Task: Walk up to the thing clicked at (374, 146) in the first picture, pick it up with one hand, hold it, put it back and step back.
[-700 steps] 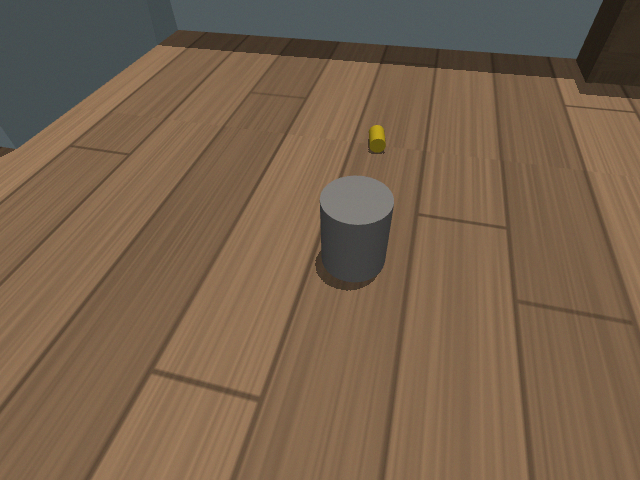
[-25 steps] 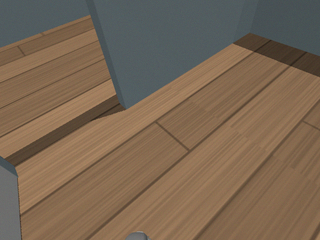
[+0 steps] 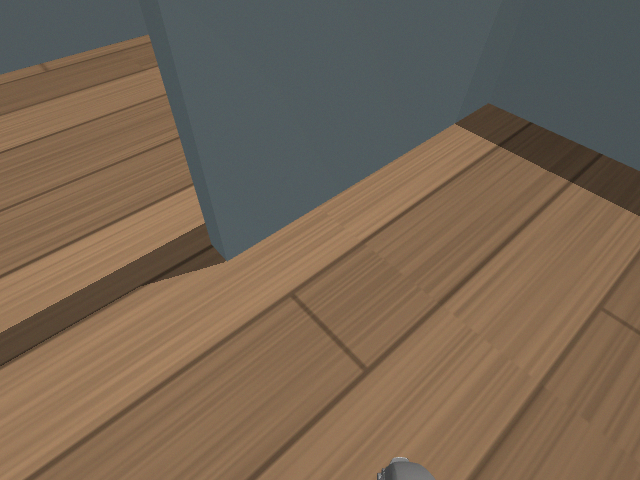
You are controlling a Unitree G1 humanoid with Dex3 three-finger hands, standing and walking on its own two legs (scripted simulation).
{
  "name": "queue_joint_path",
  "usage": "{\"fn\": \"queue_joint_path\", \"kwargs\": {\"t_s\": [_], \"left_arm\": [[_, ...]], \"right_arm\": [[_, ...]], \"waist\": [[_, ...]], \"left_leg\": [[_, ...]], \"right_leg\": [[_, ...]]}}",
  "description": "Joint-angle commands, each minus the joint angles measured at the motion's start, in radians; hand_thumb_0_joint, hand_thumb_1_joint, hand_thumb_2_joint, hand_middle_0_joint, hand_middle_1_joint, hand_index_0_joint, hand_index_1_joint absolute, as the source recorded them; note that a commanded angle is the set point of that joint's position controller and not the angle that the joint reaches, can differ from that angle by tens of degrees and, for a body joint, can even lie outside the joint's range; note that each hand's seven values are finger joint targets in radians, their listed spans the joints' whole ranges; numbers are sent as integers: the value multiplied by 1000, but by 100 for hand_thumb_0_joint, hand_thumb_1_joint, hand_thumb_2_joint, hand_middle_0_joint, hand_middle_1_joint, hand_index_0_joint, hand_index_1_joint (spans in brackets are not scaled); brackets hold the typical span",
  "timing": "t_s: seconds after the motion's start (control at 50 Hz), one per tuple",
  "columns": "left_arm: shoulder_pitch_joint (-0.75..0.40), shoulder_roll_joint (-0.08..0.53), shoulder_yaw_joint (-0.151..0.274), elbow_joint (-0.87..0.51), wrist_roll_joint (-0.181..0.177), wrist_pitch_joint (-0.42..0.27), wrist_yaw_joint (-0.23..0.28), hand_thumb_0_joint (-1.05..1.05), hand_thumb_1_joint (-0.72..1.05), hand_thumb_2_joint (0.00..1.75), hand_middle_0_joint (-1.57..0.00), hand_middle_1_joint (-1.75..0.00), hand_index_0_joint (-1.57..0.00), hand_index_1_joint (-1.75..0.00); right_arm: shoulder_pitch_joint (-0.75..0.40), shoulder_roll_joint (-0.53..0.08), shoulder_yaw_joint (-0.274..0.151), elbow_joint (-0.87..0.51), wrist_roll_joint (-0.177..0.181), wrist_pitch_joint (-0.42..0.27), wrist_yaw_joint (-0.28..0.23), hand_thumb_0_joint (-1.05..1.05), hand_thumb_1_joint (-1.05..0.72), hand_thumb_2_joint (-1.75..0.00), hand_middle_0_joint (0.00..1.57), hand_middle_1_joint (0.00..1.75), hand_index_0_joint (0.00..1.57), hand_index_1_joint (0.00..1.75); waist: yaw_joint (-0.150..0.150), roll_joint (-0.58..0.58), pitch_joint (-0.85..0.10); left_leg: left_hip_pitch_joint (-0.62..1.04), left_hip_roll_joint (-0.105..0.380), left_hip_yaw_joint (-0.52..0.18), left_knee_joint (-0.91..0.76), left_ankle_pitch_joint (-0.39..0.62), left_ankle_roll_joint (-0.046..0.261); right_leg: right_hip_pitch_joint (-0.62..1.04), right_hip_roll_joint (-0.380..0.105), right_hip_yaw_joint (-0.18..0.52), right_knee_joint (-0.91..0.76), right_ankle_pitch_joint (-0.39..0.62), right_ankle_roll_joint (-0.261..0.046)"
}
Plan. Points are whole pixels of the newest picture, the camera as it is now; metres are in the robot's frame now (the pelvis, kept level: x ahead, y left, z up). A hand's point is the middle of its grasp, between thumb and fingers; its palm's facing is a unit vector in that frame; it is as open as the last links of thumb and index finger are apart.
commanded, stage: walk up
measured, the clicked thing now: out of the picture -0.18 -1.33 -0.73
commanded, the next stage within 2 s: none
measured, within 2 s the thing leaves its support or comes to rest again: neither
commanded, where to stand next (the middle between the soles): +0.48 +0.00 m, yaw +2 degrees
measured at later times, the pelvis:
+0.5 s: pelvis +0.19 -0.05 +0.00, yaw +3 degrees
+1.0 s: pelvis +0.36 +0.00 +0.00, yaw +3 degrees
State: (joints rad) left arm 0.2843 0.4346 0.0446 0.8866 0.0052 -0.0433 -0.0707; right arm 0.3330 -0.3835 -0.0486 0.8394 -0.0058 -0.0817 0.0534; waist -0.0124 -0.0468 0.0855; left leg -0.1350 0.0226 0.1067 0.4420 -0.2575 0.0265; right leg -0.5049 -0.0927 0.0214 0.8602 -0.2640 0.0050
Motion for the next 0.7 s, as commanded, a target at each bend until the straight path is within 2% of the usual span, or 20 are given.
{"fn": "queue_joint_path", "kwargs": {"t_s": [0.0, 0.04, 0.08, 0.1, 0.12, 0.14, 0.16, 0.18, 0.2, 0.24, 0.28, 0.32, 0.44, 0.5, 0.58, 0.6, 0.62, 0.64, 0.66, 0.68], "left_arm": [[-46, 154, 62, -83, 5, -31, -3, 0, 90, 90, -20, -30, -20, -30], [-41, 151, 69, -68, 6, -38, 0, 0, 90, 90, -20, -30, -20, -30], [29, 156, 78, -39, 9, -47, 8, 0, 90, 90, -20, -30, -20, -30], [86, 184, 90, -20, 13, -53, 18, 0, 90, 90, -20, -30, -20, -30], [158, 229, 110, -4, 17, -61, 29, 0, 90, 90, -20, -30, -20, -30], [210, 311, 131, -14, 20, -69, 43, 0, 90, 90, -20, -30, -20, -30], [176, 339, 125, -30, 7, -69, 44, 0, 90, 90, -20, -30, -20, -30], [130, 340, 121, -48, 0, -64, 43, 0, 90, 90, -20, -30, -20, -30], [98, 302, 113, -61, -6, -63, 46, 0, 90, 90, -20, -30, -20, -30], [46, 243, 91, -70, -10, -71, 53, 0, 90, 90, -20, -30, -20, -30], [37, 221, 81, -69, -11, -75, 54, 0, 90, 90, -20, -30, -20, -30], [41, 224, 81, -87, -6, -81, 54, 0, 90, 90, -20, -30, -20, -30], [60, 240, 96, -112, 7, -80, 56, 0, 90, 90, -20, -30, -20, -30], [76, 245, 97, -115, 11, -81, 55, 0, 90, 90, -20, -30, -20, -30], [71, 251, 91, -115, 4, -67, 58, 0, 90, 90, -20, -30, -20, -30], [68, 256, 87, -116, 0, -64, 59, 0, 90, 90, -20, -30, -20, -30], [82, 237, 75, -116, -1, -58, 59, 0, 90, 90, -20, -30, -20, -30], [115, 182, 54, -123, -3, -54, 60, 0, 90, 90, -20, -30, -20, -30], [150, 97, 29, -140, -13, -52, 58, 0, 90, 90, -20, -30, -20, -30], [168, 165, 48, -123, -17, -40, 69, 0, 90, 90, -20, -30, -20, -30]], "right_arm": [[-36, -294, -90, -90, 0, -25, -9, 0, -90, -90, 20, 30, 20, 30], [-36, -286, -87, -94, 2, -18, -8, 0, -90, -90, 20, 30, 20, 30], [-37, -275, -81, -104, 7, -5, -10, 0, -90, -90, 20, 30, 20, 30], [-42, -250, -72, -110, 6, -1, -10, 0, -90, -90, 20, 30, 20, 30], [3, -200, -53, -109, 6, 0, -9, 0, -90, -90, 20, 30, 20, 30], [40, -128, -27, -121, 6, 2, -7, 0, -90, -90, 20, 30, 20, 30], [44, -217, -46, -100, 8, 17, -17, 0, -90, -90, 20, 30, 20, 30], [20, -267, -58, -88, 1, 22, -25, 0, -90, -90, 20, 30, 20, 30], [-14, -272, -60, -75, 7, 19, -25, 0, -90, -90, 20, 30, 20, 30], [28, -240, -52, -39, 23, 20, -19, 0, -90, -90, 20, 30, 20, 30], [61, -217, -50, -19, 15, 30, -11, 0, -90, -90, 20, 30, 20, 30], [51, -207, -54, -22, 6, 38, -3, 0, -90, -90, 20, 30, 20, 30], [-88, -205, -66, -65, -13, 44, 19, 0, -90, -90, 20, 30, 20, 30], [-143, -193, -62, -88, -17, 33, 28, 0, -90, -90, 20, 30, 20, 30], [-145, -192, -66, -85, -17, 22, 32, 0, -90, -90, 20, 30, 20, 30], [-106, -193, -69, -74, -18, 19, 29, 0, -90, -90, 20, 30, 20, 30], [-36, -213, -80, -52, -22, 14, 22, 0, -90, -90, 20, 30, 20, 30], [98, -271, -103, -20, -33, 8, 10, 0, -90, -90, 20, 30, 20, 30], [160, -351, -125, -32, -43, 4, -7, 0, -90, -90, 20, 30, 20, 30], [137, -380, -128, -58, -11, 4, -15, 0, -90, -90, 20, 30, 20, 30]], "waist": [[-10, 201, 9], [-4, 186, -14], [41, 128, -61], [74, 65, -97], [107, -90, -144], [120, -302, -148], [114, -182, -123], [103, -145, -80], [94, -81, -30], [49, -87, -29], [25, -118, -24], [25, -121, -20], [61, -60, 28], [72, -65, 16], [54, -44, -19], [24, -25, -37], [-15, 35, -77], [-68, 183, -166], [-78, 403, -218], [-70, 316, -240]], "left_leg": [[-85, 220, -152, -195, -6, 180], [-82, 211, -139, -126, 71, 166], [-118, 199, -122, 3, 74, 136], [-169, 164, -95, 122, 88, 115], [-255, 95, -35, 343, 26, 87], [-437, -32, -11, 595, -243, 32], [-505, -44, -102, 703, -279, 14], [-512, 8, -147, 736, -277, 14], [-528, 32, -200, 749, -221, 18], [-471, 41, -222, 685, -122, 16], [-393, 30, -201, 616, -56, 2], [-401, 22, -194, 570, -12, -18], [-456, 52, -181, 360, 72, -38], [-397, 78, -136, 242, 100, -26], [-261, 42, -51, 136, 65, 11], [-166, 18, -25, 94, 91, 22], [-28, -20, -14, 61, 75, 38], [160, 26, -113, 36, -10, 80], [315, 264, -497, -16, -35, 157], [341, 404, -782, -134, -53, 257]], "right_leg": [[72, -10, -54, -214, 109, -10], [148, 21, -83, -261, 128, -16], [307, 55, -109, -320, 140, -27], [417, 73, -109, -330, 98, -40], [547, 16, -21, -401, -33, -57], [607, -219, 376, -546, -237, -108], [571, -343, 619, -648, -358, -205], [499, -369, 664, -642, -351, -274], [449, -322, 541, -639, -252, -259], [421, -209, 277, -599, 25, -180], [346, -154, 144, -594, 183, -142], [344, -155, 95, -608, 219, -176], [367, -189, 54, -661, -39, -188], [385, -204, 25, -605, 88, -198], [395, -186, -24, -476, 270, -181], [357, -172, -50, -408, 310, -169], [307, -123, -92, -258, 386, -149], [205, -62, -126, -3, 345, -113], [-35, 53, -131, 244, -78, -52], [-142, 122, -67, 323, -303, -50]]}}
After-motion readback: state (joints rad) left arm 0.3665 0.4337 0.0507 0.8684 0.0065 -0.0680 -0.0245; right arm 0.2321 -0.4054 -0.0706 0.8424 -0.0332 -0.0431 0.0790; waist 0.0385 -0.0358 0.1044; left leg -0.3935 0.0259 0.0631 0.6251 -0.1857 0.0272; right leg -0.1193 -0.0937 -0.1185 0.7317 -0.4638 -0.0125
